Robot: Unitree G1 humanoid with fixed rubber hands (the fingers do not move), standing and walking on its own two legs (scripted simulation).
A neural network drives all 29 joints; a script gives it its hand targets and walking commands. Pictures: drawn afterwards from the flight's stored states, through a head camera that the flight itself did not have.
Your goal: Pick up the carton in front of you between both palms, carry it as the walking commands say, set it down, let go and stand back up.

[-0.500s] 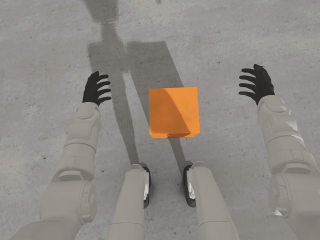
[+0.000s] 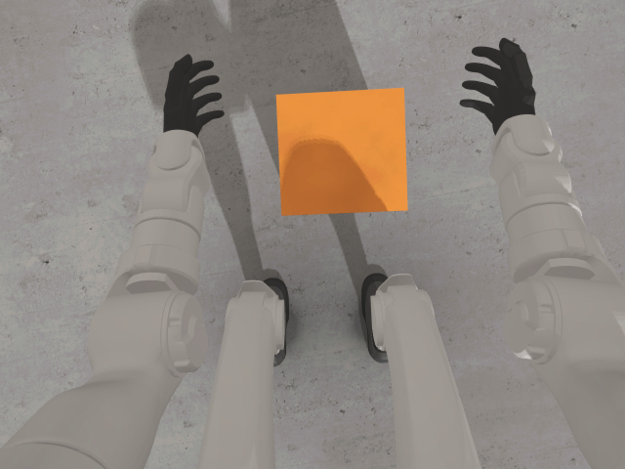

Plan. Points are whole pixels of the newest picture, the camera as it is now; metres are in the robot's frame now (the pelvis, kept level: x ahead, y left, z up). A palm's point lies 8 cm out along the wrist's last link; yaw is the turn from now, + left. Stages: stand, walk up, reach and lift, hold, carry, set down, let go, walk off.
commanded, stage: reach and lift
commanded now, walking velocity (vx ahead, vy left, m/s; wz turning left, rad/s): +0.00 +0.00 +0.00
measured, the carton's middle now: (338, 162) +0.46 -0.04 -0.44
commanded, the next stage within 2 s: none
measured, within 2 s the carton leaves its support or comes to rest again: leaves its support in 1.42 s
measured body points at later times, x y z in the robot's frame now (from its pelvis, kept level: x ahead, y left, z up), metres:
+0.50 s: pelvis -0.05 +0.01 -0.17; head +0.31 -0.01 +0.09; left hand +0.49 +0.16 -0.36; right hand +0.47 -0.22 -0.36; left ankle +0.08 +0.14 -0.53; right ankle +0.07 -0.12 -0.53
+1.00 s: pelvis -0.04 +0.01 -0.19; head +0.32 -0.02 +0.07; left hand +0.49 +0.15 -0.38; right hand +0.47 -0.21 -0.38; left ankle +0.07 +0.14 -0.53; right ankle +0.07 -0.12 -0.53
